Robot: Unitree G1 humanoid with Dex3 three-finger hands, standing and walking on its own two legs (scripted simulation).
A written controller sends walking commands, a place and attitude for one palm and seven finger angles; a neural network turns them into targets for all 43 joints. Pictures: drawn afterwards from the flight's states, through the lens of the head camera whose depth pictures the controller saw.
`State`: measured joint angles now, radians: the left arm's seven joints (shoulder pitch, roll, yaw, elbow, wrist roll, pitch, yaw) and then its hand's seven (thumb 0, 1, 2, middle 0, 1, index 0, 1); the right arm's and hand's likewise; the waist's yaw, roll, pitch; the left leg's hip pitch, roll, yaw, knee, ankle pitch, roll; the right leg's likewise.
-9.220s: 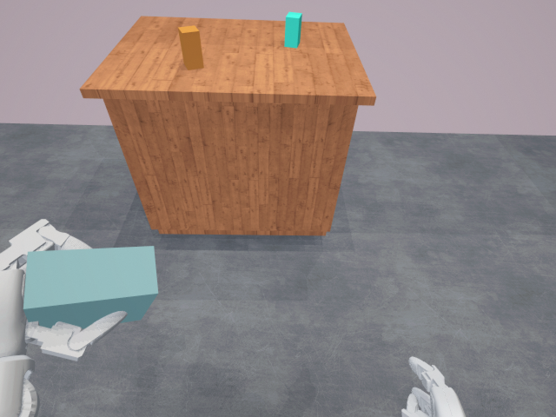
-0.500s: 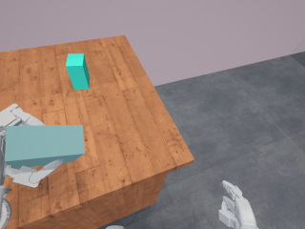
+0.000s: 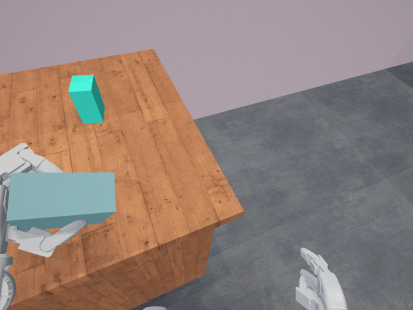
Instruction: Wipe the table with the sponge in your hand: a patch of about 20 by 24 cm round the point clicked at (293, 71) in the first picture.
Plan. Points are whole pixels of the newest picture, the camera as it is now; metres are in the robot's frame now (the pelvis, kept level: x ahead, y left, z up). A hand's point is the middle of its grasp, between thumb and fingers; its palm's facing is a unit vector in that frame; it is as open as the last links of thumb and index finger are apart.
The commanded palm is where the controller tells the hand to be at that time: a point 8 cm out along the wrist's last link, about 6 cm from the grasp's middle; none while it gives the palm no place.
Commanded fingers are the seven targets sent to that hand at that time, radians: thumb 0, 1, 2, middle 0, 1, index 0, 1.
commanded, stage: shuffle to correct the standing spot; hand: left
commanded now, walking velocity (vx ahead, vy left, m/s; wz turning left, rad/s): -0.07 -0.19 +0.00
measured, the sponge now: (78, 202) +0.23 +0.21 +0.14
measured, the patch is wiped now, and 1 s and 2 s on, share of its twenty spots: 0.00 0.00 0.00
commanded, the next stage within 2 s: none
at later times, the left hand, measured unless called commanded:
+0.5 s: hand (52, 204) +0.22 +0.23 +0.16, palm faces +0.31 -0.84 -0.45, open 9.5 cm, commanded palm +0.16 +0.27 +0.18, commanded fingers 0.00 0.10 1.30 -1.20 -1.60 -1.20 -1.60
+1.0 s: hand (52, 208) +0.21 +0.23 +0.16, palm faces +0.33 -0.84 -0.43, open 9.5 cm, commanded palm +0.15 +0.27 +0.18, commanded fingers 0.00 0.10 1.30 -1.20 -1.60 -1.20 -1.60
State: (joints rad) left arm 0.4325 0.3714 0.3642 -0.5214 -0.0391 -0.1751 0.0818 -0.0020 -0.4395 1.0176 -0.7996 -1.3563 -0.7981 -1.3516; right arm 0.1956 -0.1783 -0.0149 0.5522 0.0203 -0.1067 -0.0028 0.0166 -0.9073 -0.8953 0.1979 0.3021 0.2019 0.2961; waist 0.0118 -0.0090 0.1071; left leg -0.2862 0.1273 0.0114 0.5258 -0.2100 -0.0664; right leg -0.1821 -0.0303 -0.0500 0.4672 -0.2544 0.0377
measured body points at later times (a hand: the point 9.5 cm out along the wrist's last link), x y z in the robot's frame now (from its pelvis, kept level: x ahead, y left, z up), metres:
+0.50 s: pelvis +0.00 -0.01 -0.01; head +0.04 +0.01 +0.44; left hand +0.20 +0.28 +0.18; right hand +0.17 -0.24 -0.09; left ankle +0.04 +0.16 -0.74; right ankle +0.00 -0.15 -0.74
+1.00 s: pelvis +0.00 -0.02 -0.01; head +0.04 +0.00 +0.44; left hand +0.19 +0.27 +0.19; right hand +0.17 -0.25 -0.08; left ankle +0.04 +0.16 -0.74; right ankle +0.00 -0.15 -0.74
